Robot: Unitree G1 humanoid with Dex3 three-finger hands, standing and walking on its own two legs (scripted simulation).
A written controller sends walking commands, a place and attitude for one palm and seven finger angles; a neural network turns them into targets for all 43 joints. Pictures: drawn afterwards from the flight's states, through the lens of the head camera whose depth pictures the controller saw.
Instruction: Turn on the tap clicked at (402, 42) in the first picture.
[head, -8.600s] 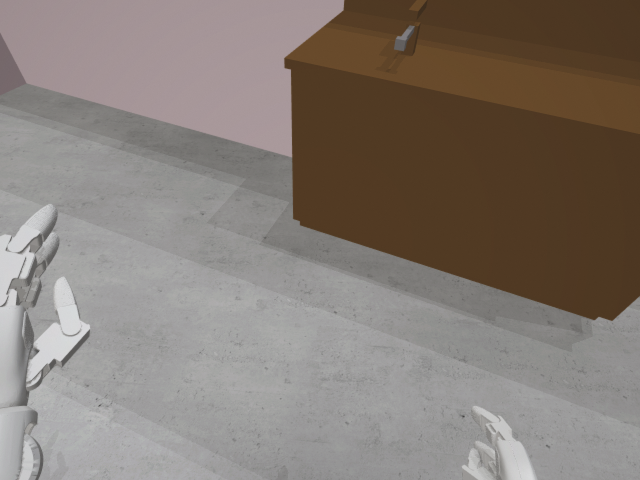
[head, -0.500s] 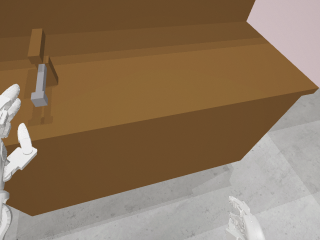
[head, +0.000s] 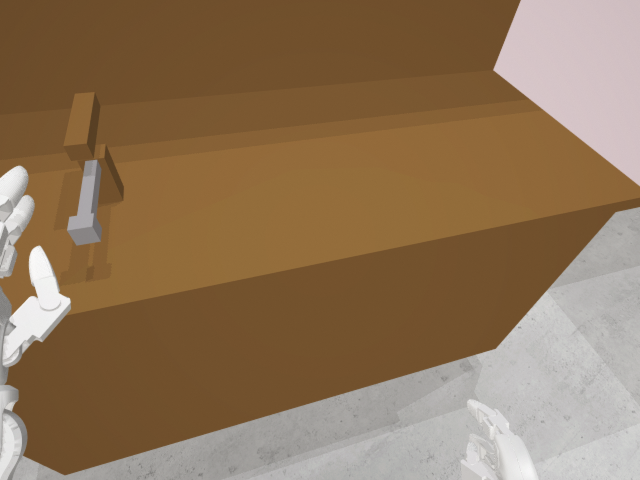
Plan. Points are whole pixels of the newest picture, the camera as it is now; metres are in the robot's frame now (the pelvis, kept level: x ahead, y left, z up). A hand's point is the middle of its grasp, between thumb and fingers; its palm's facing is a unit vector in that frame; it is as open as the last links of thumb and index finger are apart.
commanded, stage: shuffle to correct the standing spot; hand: left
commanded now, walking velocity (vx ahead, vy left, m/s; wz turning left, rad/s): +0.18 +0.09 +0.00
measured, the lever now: (85, 229) +0.37 +0.33 +0.10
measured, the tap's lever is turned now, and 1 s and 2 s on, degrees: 0 0 0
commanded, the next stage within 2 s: come to a stop and stand still in 0.44 s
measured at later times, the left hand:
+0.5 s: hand (51, 285) +0.23 +0.26 +0.19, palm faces +0.37 -0.85 -0.39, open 7.4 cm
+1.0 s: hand (52, 249) +0.26 +0.27 +0.20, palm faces +0.46 -0.82 -0.36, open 7.4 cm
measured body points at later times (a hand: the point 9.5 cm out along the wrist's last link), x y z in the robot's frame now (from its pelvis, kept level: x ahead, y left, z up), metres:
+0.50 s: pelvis +0.01 +0.02 +0.02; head +0.02 +0.04 +0.47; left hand +0.20 +0.30 +0.21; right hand +0.15 -0.21 -0.07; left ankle -0.01 +0.06 -0.72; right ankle +0.05 -0.08 -0.64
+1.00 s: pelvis +0.05 +0.02 +0.00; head +0.05 +0.04 +0.45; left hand +0.23 +0.31 +0.22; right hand +0.25 -0.21 -0.05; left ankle +0.10 +0.14 -0.72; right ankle +0.10 -0.08 -0.72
